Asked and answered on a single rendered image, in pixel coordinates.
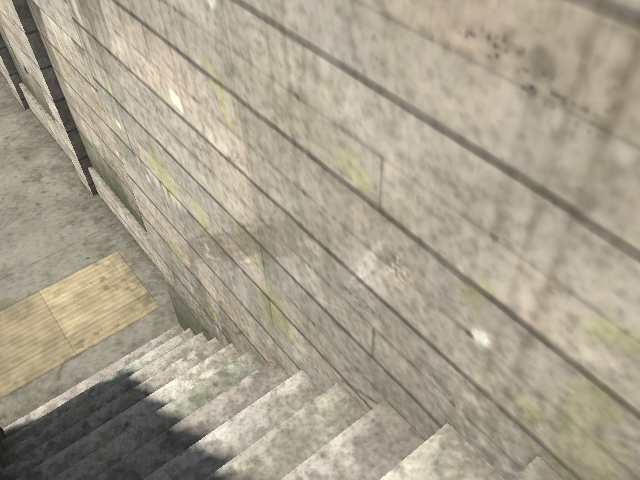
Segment stairs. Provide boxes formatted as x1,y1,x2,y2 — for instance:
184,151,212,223
0,324,563,480

